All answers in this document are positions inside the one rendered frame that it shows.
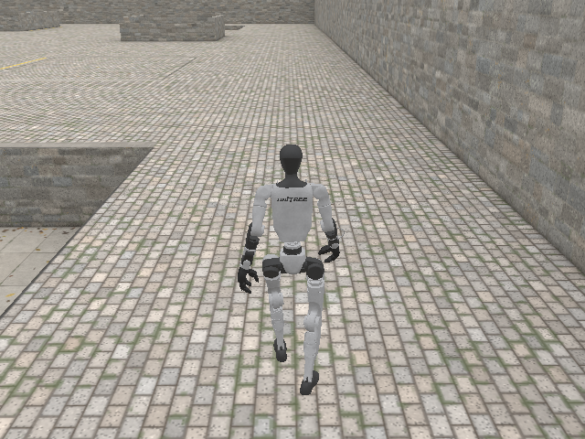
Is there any robot torso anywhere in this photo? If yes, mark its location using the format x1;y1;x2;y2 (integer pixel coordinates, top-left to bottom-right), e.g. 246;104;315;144
271;179;313;274

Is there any robot right hand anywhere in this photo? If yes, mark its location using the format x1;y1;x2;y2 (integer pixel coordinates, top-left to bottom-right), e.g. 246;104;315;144
318;243;340;262

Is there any right robot upper arm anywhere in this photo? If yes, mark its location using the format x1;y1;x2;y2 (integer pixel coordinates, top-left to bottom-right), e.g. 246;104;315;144
310;183;335;232

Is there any robot head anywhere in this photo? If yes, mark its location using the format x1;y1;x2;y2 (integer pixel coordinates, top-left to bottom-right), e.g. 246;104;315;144
276;145;307;188

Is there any left robot forearm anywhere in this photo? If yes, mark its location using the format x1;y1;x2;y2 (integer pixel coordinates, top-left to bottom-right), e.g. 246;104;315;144
239;223;260;270

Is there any right robot forearm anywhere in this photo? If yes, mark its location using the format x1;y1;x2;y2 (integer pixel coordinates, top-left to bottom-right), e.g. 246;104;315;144
325;218;339;249

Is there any robot left hand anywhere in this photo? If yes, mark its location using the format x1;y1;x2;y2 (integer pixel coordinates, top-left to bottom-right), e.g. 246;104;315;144
238;267;259;294

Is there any left robot upper arm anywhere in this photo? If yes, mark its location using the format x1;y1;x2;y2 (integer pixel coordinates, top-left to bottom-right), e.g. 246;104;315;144
250;184;273;237

